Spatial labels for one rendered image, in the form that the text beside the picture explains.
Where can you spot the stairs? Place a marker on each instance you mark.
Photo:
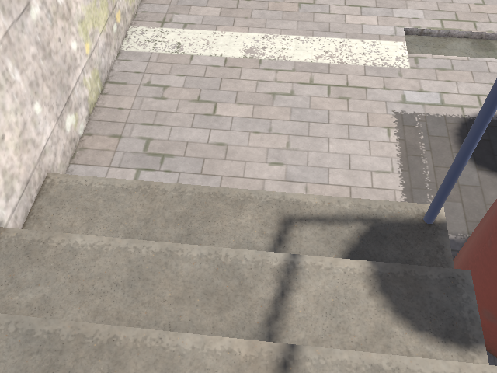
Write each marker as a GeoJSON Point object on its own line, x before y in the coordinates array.
{"type": "Point", "coordinates": [130, 276]}

